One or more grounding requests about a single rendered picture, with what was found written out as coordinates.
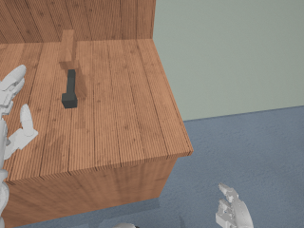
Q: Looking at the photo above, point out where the tap lever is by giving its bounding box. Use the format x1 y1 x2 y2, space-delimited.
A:
61 69 78 109

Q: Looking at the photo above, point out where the left robot forearm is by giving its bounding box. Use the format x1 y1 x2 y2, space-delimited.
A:
0 169 10 228

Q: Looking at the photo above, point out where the robot left hand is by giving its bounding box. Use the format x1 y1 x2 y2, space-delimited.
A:
0 65 38 170

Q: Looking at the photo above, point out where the counter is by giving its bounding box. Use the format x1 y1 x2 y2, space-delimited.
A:
0 0 194 228

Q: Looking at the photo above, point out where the robot right hand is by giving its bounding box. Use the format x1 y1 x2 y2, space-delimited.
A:
216 182 254 228

